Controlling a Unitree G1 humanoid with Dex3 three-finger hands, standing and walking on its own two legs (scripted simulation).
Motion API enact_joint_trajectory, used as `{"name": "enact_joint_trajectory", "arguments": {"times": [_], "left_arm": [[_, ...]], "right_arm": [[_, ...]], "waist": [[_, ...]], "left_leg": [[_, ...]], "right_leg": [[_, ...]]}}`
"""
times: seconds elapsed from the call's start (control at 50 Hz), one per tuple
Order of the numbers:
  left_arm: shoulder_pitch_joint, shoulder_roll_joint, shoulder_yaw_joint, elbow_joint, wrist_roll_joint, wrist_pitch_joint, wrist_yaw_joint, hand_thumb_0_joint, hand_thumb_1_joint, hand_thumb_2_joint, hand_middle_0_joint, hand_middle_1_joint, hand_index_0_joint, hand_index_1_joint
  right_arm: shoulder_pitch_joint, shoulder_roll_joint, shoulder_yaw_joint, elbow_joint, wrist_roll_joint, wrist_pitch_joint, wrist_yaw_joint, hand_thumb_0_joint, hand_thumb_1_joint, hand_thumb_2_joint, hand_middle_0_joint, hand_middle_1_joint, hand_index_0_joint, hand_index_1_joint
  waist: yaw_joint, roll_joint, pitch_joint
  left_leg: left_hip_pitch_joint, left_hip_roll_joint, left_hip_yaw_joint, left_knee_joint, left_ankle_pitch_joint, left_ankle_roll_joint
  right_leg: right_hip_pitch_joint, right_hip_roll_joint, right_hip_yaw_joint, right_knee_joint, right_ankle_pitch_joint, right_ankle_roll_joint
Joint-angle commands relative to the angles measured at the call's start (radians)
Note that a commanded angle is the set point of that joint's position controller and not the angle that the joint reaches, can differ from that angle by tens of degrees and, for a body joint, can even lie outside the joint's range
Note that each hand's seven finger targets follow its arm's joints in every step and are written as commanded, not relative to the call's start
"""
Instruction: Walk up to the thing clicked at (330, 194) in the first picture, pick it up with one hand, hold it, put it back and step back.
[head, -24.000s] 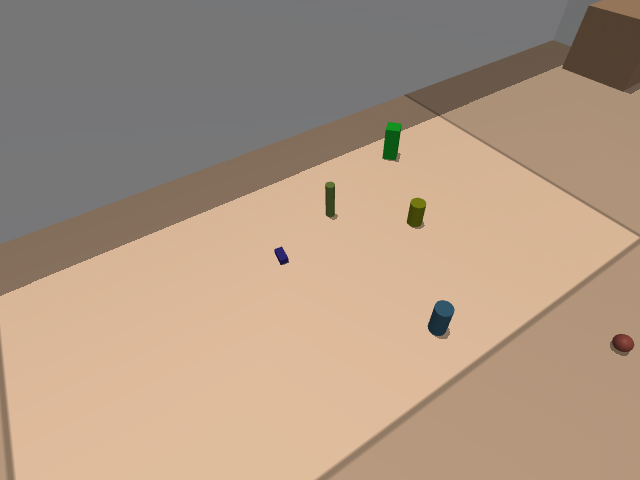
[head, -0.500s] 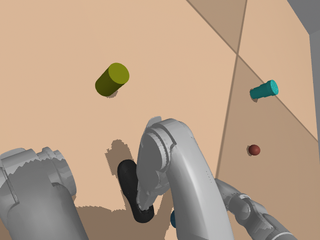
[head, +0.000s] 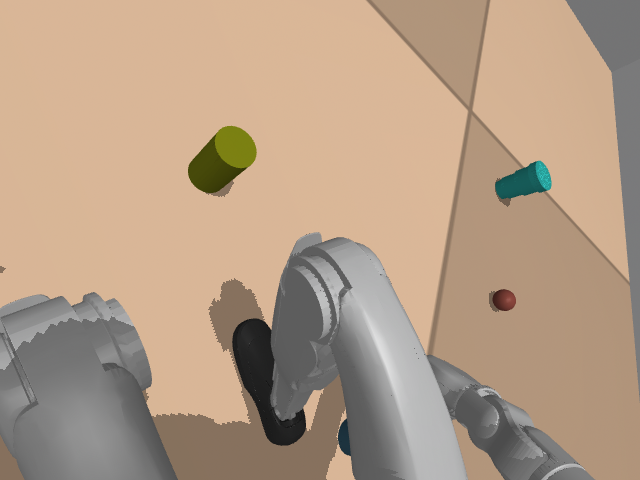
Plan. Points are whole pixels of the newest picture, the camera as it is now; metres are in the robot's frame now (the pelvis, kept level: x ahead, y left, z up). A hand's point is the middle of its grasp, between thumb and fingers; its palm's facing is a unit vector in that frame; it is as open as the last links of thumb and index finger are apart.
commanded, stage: withdraw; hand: left
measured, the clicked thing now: out of the picture +0.43 +0.31 -0.20
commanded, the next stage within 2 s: rise in 0.18 s
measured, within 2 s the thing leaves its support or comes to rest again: neither
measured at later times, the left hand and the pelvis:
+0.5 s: hand out of the picture +0.38 +0.41 -0.06, palm faces +0.40 -0.89 -0.23, open 17.5 cm; pelvis +0.01 -0.01 +0.04, yaw +5 degrees
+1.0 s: hand out of the picture +0.26 +0.34 +0.13, palm faces +0.37 -0.81 -0.46, open 17.3 cm; pelvis +0.04 -0.02 +0.22, yaw +14 degrees
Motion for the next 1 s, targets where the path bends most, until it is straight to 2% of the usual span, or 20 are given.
{"name": "enact_joint_trajectory", "arguments": {"times": [0.0,0.08,0.2,0.22,0.26,0.28,0.3,0.32,0.34,0.38,0.42,0.44,0.46,0.54,0.6,0.68,0.8,0.82,0.86,0.98], "left_arm": [[-0.204,0.275,0.057,-0.277,0.001,-0.046,-0.024,0.0,-0.611,0.021,-0.08,0.0,-0.069,-0.009],[-0.164,0.251,0.06,-0.412,-0.006,0.033,-0.082,0.0,-0.611,0.017,-0.079,-0.007,-0.071,-0.014],[-0.134,0.055,-0.066,-0.43,-0.053,0.206,-0.178,0.0,-0.611,0.017,-0.06,-0.03,-0.066,-0.025],[-0.157,0.101,-0.028,-0.471,-0.061,0.222,-0.186,0.0,-0.611,0.005,-0.052,-0.021,-0.063,-0.011],[-0.14,0.074,-0.049,-0.425,-0.061,0.253,-0.203,0.0,-0.611,0.0,-0.042,-0.024,-0.061,-0.007],[-0.188,0.095,-0.027,-0.498,-0.068,0.252,-0.21,0.0,-0.531,0.063,-0.056,0.0,-0.042,-0.004],[-0.109,0.28,0.049,-0.44,0.081,0.317,-0.159,0.0,-0.552,0.068,-0.085,-0.059,-0.075,-0.063],[-0.157,0.239,0.03,-0.498,0.075,0.351,-0.146,0.0,-0.545,0.073,-0.082,-0.053,-0.071,-0.06],[-0.142,0.142,-0.026,-0.453,0.083,0.381,-0.144,0.0,-0.557,0.084,-0.081,-0.066,-0.068,-0.075],[-0.195,0.177,-0.014,-0.56,0.105,0.427,-0.125,0.0,-0.587,0.086,-0.092,-0.068,-0.076,-0.08],[-0.162,0.287,0.053,-0.604,0.138,0.495,-0.095,0.0,-0.599,0.089,-0.103,-0.087,-0.088,-0.097],[-0.161,0.284,0.05,-0.634,0.151,0.523,-0.09,0.0,-0.519,0.118,-0.064,-0.074,-0.063,-0.075],[-0.158,0.223,0.011,-0.638,0.158,0.551,-0.086,0.0,-0.546,0.059,-0.051,-0.055,-0.051,-0.056],[-0.032,0.168,0.01,-0.697,0.175,0.667,-0.049,0.0,-0.544,0.061,-0.053,-0.057,-0.052,-0.057],[0.064,0.039,-0.06,-0.771,0.168,0.751,-0.032,0.0,-0.534,0.067,-0.056,-0.06,-0.055,-0.06],[0.168,-0.03,-0.111,-0.951,0.156,0.848,0.002,0.0,-0.553,0.056,-0.053,-0.055,-0.052,-0.056],[0.365,-0.045,-0.1,-1.235,0.133,0.96,0.07,0.0,-0.504,0.084,-0.057,-0.063,-0.056,-0.063],[0.444,-0.051,-0.087,-1.184,0.135,0.981,0.08,0.0,-0.546,0.058,-0.051,-0.054,-0.05,-0.055],[0.422,-0.056,-0.088,-1.303,0.129,0.993,0.101,0.0,-0.514,0.077,-0.055,-0.06,-0.054,-0.06],[0.601,-0.252,-0.201,-1.201,0.114,1.067,0.133,0.0,-0.562,0.049,-0.049,-0.051,-0.048,-0.052]], "right_arm": [[0.052,-0.37,-0.149,-0.006,0.011,0.024,-0.025,0.0,-0.92,-0.905,0.201,0.3,0.201,0.3],[0.089,-0.359,-0.205,-0.019,0.043,0.031,-0.032,0.0,-0.921,-0.905,0.201,0.3,0.2,0.3],[0.17,-0.31,-0.272,0.012,0.122,0.027,-0.041,0.0,-0.899,-0.899,0.201,0.301,0.201,0.301],[0.174,-0.316,-0.283,0.004,0.136,0.025,-0.046,0.0,-0.89,-0.896,0.201,0.301,0.201,0.301],[0.17,-0.305,-0.295,-0.003,0.154,0.018,-0.045,0.0,-0.877,-0.893,0.201,0.301,0.201,0.301],[0.184,-0.299,-0.307,0.003,0.16,0.017,-0.046,0.0,-0.85,-0.899,0.2,0.304,0.201,0.304],[0.216,-0.281,-0.371,0.027,0.192,0.033,-0.053,0.0,-0.93,-0.922,0.201,0.303,0.201,0.303],[0.212,-0.273,-0.376,-0.006,0.203,0.041,-0.053,0.0,-0.947,-0.921,0.201,0.303,0.201,0.303],[0.228,-0.262,-0.389,-0.004,0.213,0.044,-0.048,0.0,-0.95,-0.922,0.201,0.303,0.201,0.303],[0.244,-0.239,-0.407,0.0,0.234,0.052,-0.049,0.0,-0.97,-0.928,0.2,0.303,0.201,0.303],[0.281,-0.23,-0.435,0.003,0.252,0.064,-0.056,0.0,-0.999,-0.934,0.202,0.303,0.202,0.303],[0.299,-0.228,-0.45,0.004,0.26,0.074,-0.057,0.0,-0.919,-0.902,0.201,0.301,0.201,0.301],[0.302,-0.218,-0.464,0.003,0.268,0.077,-0.057,0.0,-0.896,-0.902,0.201,0.301,0.201,0.301],[0.322,-0.185,-0.512,-0.008,0.306,0.089,-0.066,0.0,-0.896,-0.902,0.201,0.301,0.201,0.301],[0.34,-0.164,-0.563,-0.024,0.337,0.093,-0.073,0.0,-0.896,-0.902,0.201,0.301,0.201,0.301],[0.345,-0.15,-0.6,-0.053,0.373,0.09,-0.091,0.0,-0.895,-0.902,0.201,0.301,0.201,0.301],[0.339,-0.102,-0.613,-0.111,0.408,0.072,-0.138,0.0,-0.895,-0.902,0.201,0.301,0.201,0.301],[0.337,-0.099,-0.614,-0.111,0.412,0.07,-0.147,0.0,-0.896,-0.902,0.201,0.301,0.201,0.301],[0.345,-0.074,-0.609,-0.118,0.413,0.061,-0.163,0.0,-0.895,-0.902,0.201,0.301,0.201,0.301],[0.345,-0.031,-0.604,-0.117,0.41,0.016,-0.207,0.0,-0.895,-0.902,0.201,0.301,0.201,0.301]], "waist": [[-0.059,0.706,-0.645],[-0.017,0.753,-0.737],[-0.019,0.635,-0.676],[-0.002,0.624,-0.67],[-0.001,0.578,-0.65],[0.012,0.572,-0.673],[0.109,0.675,-0.8],[0.09,0.725,-0.839],[0.074,0.697,-0.806],[0.09,0.693,-0.835],[0.136,0.715,-0.922],[0.141,0.736,-0.944],[0.134,0.744,-0.93],[0.185,0.689,-0.951],[0.191,0.607,-1.01],[0.212,0.511,-1.038],[0.244,0.439,-1.074],[0.248,0.431,-1.052],[0.252,0.439,-1.091],[0.229,0.383,-0.951]], "left_leg": [[0.47,0.069,0.124,-0.369,0.197,-0.03],[0.504,0.065,0.145,-0.403,0.236,-0.034],[0.381,0.049,0.17,-0.435,0.102,-0.007],[0.358,0.044,0.176,-0.436,0.083,-0.001],[0.325,0.044,0.171,-0.446,0.026,0.007],[0.329,0.041,0.175,-0.443,0.023,0.009],[0.469,0.042,0.2,-0.505,0.089,-0.001],[0.492,0.05,0.195,-0.538,0.088,-0.006],[0.468,0.049,0.2,-0.553,0.067,-0.005],[0.477,0.04,0.221,-0.563,0.076,0.0],[0.505,0.034,0.251,-0.572,0.114,0.005],[0.54,0.035,0.253,-0.585,0.136,0.001],[0.553,0.036,0.251,-0.607,0.129,-0.001],[0.551,0.023,0.273,-0.675,0.098,0.005],[0.581,0.013,0.293,-0.732,0.085,0.015],[0.639,0.012,0.289,-0.833,0.024,0.027],[0.746,0.008,0.322,-0.975,0.025,0.035],[0.772,0.008,0.328,-0.992,0.049,0.036],[0.835,0.005,0.343,-1.028,0.118,0.035],[0.94,-0.003,0.384,-1.141,0.223,0.039]], "right_leg": [[0.264,0.024,-0.097,-0.131,0.19,-0.091],[0.26,0.015,-0.071,-0.135,0.207,-0.101],[0.166,0.006,-0.051,-0.178,0.118,-0.104],[0.155,0.003,-0.048,-0.184,0.105,-0.103],[0.124,-0.002,-0.04,-0.185,0.058,-0.104],[0.116,-0.003,-0.034,-0.186,0.053,-0.106],[0.126,-0.014,-0.008,-0.203,0.065,-0.112],[0.114,-0.015,-0.004,-0.198,0.062,-0.113],[0.089,-0.015,0.002,-0.202,0.05,-0.115],[0.087,-0.02,0.015,-0.229,0.049,-0.119],[0.124,-0.024,0.043,-0.243,0.059,-0.122],[0.11,-0.028,0.051,-0.238,0.067,-0.125],[0.075,-0.03,0.054,-0.239,0.061,-0.128],[0.084,-0.04,0.081,-0.292,0.03,-0.132],[0.13,-0.044,0.108,-0.368,0.015,-0.13],[0.216,-0.049,0.13,-0.489,-0.027,-0.122],[0.458,-0.056,0.176,-0.671,-0.039,-0.113],[0.483,-0.059,0.184,-0.696,-0.023,-0.112],[0.584,-0.062,0.196,-0.745,0.031,-0.112],[0.76,-0.068,0.22,-0.929,0.123,-0.106]]}}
